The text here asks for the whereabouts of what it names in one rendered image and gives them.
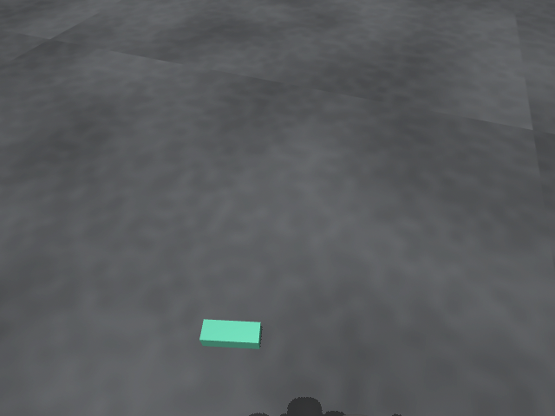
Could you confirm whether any carton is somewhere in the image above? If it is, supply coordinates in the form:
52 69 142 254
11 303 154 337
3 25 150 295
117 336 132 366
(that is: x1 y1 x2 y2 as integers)
199 319 262 349

